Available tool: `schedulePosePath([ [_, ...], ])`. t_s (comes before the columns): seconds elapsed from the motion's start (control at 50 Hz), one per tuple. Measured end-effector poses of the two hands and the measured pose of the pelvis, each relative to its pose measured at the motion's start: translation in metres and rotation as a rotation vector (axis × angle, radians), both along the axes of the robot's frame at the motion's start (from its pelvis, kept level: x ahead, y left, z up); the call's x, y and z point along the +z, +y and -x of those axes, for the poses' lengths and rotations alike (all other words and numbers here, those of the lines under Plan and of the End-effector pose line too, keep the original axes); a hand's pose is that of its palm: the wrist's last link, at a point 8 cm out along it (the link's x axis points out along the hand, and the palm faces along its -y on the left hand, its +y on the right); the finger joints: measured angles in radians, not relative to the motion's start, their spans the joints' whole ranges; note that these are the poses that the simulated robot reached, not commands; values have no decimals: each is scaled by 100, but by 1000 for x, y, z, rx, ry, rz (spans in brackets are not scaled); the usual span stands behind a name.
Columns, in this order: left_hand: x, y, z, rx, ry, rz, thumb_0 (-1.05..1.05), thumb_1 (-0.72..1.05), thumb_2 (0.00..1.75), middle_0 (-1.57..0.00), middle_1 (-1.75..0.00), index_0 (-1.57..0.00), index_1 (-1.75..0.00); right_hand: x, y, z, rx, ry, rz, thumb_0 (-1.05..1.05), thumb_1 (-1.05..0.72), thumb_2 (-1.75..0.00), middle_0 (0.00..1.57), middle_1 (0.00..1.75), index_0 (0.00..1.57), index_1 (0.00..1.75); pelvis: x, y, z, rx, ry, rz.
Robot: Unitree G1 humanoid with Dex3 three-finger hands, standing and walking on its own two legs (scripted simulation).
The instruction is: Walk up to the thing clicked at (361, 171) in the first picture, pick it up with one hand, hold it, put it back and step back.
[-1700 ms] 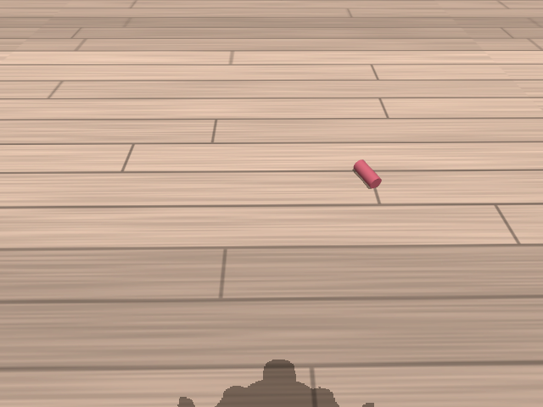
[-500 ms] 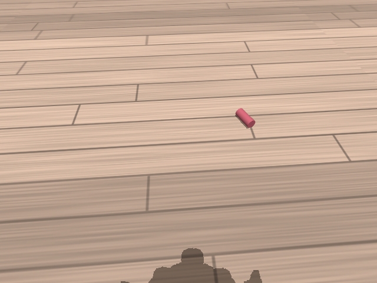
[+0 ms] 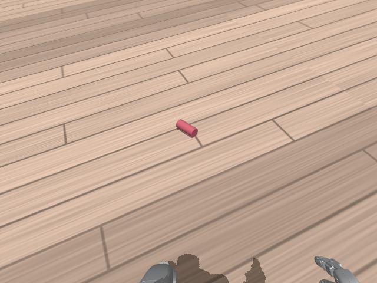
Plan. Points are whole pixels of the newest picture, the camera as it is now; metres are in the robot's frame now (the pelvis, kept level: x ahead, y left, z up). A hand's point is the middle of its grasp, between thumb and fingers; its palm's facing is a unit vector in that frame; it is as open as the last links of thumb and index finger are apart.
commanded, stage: walk up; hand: left
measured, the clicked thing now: (186, 128) +1.24 +0.19 -0.73
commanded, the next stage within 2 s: none
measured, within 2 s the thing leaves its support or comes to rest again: neither
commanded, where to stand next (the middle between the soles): +0.77 +0.24 m, yaw -38 degrees
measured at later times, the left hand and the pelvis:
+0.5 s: hand (88, 180) +0.41 +0.37 -0.12, palm faces -0.30 -0.85 -0.44, open 7.4 cm; pelvis +0.24 +0.12 +0.01, yaw -14 degrees
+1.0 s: hand (94, 145) +0.55 +0.40 -0.12, palm faces -0.35 -0.79 -0.51, open 7.4 cm; pelvis +0.41 +0.15 -0.01, yaw -23 degrees
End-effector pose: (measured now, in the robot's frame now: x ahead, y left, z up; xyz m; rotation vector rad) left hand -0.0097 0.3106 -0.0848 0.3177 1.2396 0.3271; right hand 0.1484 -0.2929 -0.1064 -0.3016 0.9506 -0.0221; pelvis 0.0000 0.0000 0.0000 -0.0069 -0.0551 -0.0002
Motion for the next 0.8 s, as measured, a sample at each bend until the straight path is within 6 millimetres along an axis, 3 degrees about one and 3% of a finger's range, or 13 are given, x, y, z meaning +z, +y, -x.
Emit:
schedulePosePath([
  [0.1,-10,28,-73,-99,-4,19,0,90,90,-21,-30,-21,-30,8,7,-25,-60,20,55,0,-90,-90,20,30,21,29,-4,29,-49,-54,22,32],
  [0.2,-36,80,-168,-211,-9,-5,0,90,90,-21,-30,-21,-30,8,25,-52,-157,16,130,0,-91,-90,20,30,21,29,-24,67,-106,-96,37,30],
  [0.28,-39,101,-251,-303,-39,-24,0,90,90,-21,-30,-20,-30,16,48,-45,-264,29,140,0,-91,-90,20,30,21,29,-20,90,-139,-155,24,13],
  [0.42,-5,105,-371,-429,-104,3,0,90,90,-20,-30,-20,-30,28,84,-23,-419,144,113,0,-90,-90,20,30,21,29,6,113,-202,-214,37,6],
  [0.5,3,101,-426,-472,-119,-15,0,90,90,-20,-30,-20,-30,16,101,-18,-478,203,86,0,-90,-90,20,30,21,29,5,120,-237,-251,29,-13],
  [0.58,7,84,-479,-521,-134,-22,0,90,90,-20,-30,-20,-30,-4,116,-24,-522,249,39,0,-90,-90,20,30,21,29,0,122,-270,-286,19,-30],
  [0.64,5,65,-517,-561,-164,-23,0,90,90,-20,-30,-20,-30,-24,122,-40,-540,268,-1,0,-90,-90,20,30,21,29,-10,119,-295,-309,15,-39],
  [0.7,1,52,-547,-571,-221,-29,0,90,90,-20,-30,-20,-30,-45,124,-68,-533,278,-31,1,-90,-90,20,30,21,29,-22,115,-316,-322,9,-8],
  [0.8,7,58,-560,-523,-251,-41,0,90,90,-21,-30,-21,-30,-41,121,-135,-467,231,-47,1,-91,-90,20,30,21,29,-16,113,-346,-348,-4,-4],
])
